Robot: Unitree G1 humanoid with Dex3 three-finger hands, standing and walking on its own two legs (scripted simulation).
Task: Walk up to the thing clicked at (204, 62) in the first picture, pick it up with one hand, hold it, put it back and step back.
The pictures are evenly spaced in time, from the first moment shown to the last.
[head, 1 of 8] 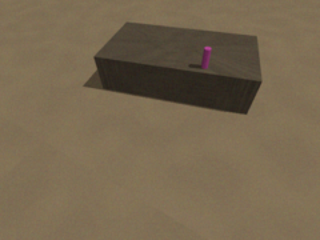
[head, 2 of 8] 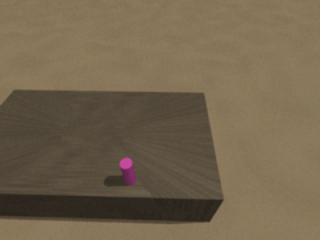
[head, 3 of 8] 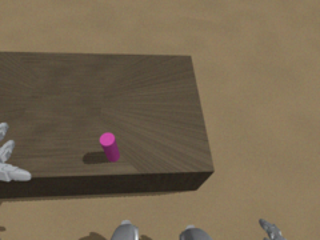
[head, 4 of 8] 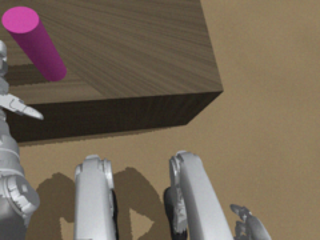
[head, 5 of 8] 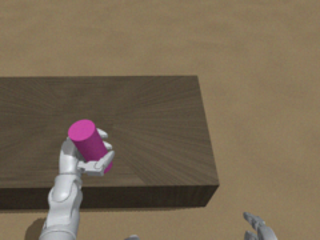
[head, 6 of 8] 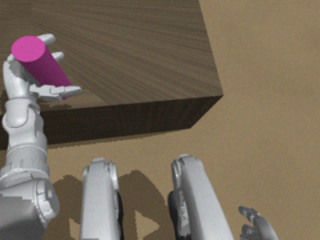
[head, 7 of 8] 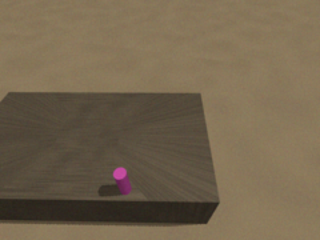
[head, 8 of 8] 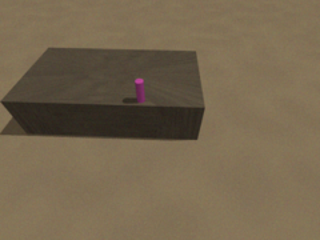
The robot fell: no
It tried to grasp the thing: yes
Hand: left
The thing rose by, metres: 0.36
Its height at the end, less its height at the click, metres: +0.00
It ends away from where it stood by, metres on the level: 0.03
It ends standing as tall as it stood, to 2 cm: yes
